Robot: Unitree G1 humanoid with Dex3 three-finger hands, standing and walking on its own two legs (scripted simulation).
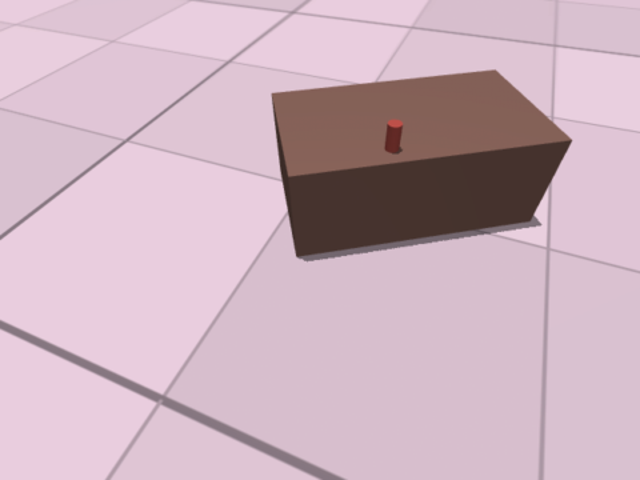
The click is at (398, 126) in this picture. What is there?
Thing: squat round
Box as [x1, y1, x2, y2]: [385, 119, 402, 152]
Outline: 395,119 388,121 385,149 389,152 397,151 399,145 402,123 399,120
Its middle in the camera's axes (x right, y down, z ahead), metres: +0.25 -0.35 +1.39
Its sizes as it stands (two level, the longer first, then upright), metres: 0.051 0.051 0.103
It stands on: a support 0.42 m high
